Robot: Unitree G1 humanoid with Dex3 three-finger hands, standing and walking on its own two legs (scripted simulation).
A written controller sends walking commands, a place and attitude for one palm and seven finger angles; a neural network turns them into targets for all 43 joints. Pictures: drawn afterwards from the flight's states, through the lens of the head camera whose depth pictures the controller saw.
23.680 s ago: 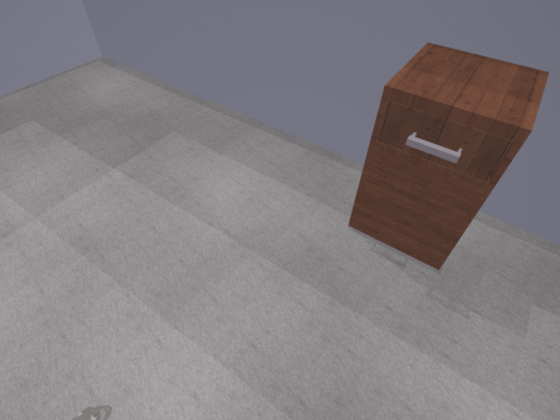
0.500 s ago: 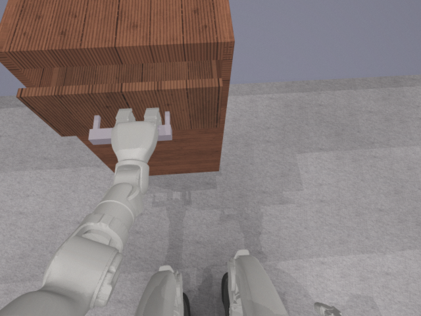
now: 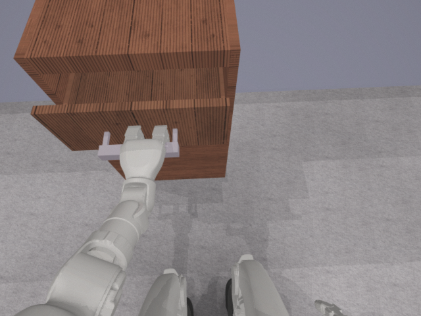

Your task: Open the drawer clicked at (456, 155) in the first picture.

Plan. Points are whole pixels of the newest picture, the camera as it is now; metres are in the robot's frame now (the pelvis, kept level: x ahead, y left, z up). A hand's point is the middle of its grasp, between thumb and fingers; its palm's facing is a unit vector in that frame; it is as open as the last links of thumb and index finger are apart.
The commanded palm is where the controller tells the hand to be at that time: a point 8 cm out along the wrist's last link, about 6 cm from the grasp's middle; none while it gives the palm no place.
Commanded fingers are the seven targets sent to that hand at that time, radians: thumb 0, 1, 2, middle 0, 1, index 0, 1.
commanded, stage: pull the drawer open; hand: left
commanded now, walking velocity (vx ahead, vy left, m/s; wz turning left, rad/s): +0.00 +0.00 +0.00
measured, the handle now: (140, 142) +0.47 +0.14 -0.06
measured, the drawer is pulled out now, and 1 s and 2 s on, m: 0.10 0.16 0.23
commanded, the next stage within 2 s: none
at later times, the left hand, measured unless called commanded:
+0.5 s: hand (149, 177) +0.40 +0.12 -0.08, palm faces -0.06 -0.04 -1.00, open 5.7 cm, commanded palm +0.36 +0.11 -0.03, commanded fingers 0.00 0.90 0.90 -0.40 -1.35 -0.40 -1.35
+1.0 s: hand (149, 195) +0.36 +0.12 -0.08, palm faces -0.05 -0.05 -1.00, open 5.6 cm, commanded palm +0.32 +0.12 -0.03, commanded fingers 0.00 0.90 0.90 -0.40 -1.35 -0.40 -1.35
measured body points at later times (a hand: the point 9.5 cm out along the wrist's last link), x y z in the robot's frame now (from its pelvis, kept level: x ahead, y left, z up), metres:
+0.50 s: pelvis +0.00 -0.01 +0.01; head +0.14 -0.03 +0.43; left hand +0.40 +0.12 -0.02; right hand +0.10 -0.25 -0.15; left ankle -0.01 +0.11 -0.61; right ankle +0.04 -0.08 -0.61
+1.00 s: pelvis +0.00 -0.01 +0.01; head +0.13 -0.03 +0.44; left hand +0.36 +0.12 -0.02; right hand +0.12 -0.25 -0.15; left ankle -0.01 +0.11 -0.61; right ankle +0.04 -0.08 -0.61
